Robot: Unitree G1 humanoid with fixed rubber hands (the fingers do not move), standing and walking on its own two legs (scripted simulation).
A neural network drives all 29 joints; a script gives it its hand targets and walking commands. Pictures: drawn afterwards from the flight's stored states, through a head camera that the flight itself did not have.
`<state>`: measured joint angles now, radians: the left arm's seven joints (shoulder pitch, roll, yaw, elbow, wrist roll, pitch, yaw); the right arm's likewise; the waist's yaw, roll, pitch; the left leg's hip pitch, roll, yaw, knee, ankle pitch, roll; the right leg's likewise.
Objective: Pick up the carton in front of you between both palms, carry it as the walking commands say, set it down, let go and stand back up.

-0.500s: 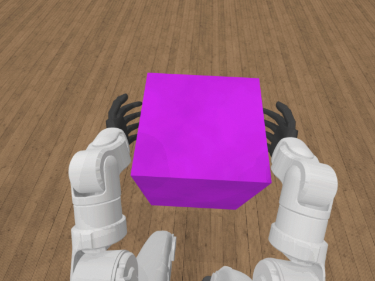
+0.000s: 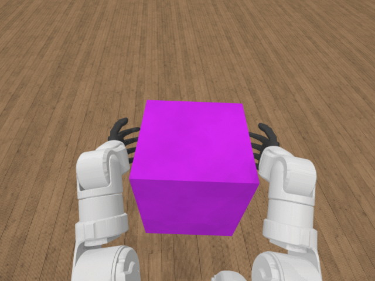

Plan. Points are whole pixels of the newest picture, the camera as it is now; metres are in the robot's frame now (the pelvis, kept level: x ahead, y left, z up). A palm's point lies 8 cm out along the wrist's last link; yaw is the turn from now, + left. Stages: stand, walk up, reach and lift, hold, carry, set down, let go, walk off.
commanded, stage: carry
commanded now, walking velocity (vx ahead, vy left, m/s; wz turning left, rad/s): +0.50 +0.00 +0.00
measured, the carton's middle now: (191, 171) +0.34 +0.00 +0.02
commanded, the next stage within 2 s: none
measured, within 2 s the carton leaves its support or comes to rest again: neither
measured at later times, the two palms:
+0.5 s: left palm (150, 88) +0.56 +0.11 +0.09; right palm (259, 90) +0.57 -0.19 +0.08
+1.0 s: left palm (145, 43) +0.81 +0.15 +0.08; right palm (232, 46) +0.80 -0.15 +0.09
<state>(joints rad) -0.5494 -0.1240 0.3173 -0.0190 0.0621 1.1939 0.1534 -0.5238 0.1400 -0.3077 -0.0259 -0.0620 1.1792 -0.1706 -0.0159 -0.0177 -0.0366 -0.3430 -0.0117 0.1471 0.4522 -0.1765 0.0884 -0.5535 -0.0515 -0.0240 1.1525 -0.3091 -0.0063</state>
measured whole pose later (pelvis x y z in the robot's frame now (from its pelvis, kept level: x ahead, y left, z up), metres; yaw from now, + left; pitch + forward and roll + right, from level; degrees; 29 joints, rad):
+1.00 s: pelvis +0.57 +0.01 +0.00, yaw -1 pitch +2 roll -1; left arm -0.02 -0.13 0.05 -0.49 0.06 1.23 0.13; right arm 0.00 0.13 -0.06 -0.48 -0.05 1.20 -0.12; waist -0.01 -0.03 -0.07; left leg -0.32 0.04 0.23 0.37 -0.10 0.08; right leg -0.38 -0.06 -0.09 0.68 -0.42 0.03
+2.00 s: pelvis +0.64 -0.02 +0.00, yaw +1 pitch +2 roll +0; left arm -0.06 -0.13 0.07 -0.20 0.16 1.06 0.06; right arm -0.07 0.13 -0.07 -0.20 -0.16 1.07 -0.07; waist 0.00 0.00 -0.13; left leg -0.26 0.07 0.19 0.50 -0.27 0.01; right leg -0.28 -0.06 -0.17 0.50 -0.25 -0.02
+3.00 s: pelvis +0.62 -0.02 +0.01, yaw +0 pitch -5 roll +0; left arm -0.17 -0.14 0.15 0.14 0.24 0.73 0.03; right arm -0.17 0.14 -0.13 0.15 -0.24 0.73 -0.04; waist 0.00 0.01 0.03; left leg -0.11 0.02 0.02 0.40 -0.20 -0.01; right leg -0.12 -0.01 -0.04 0.40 -0.18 -0.01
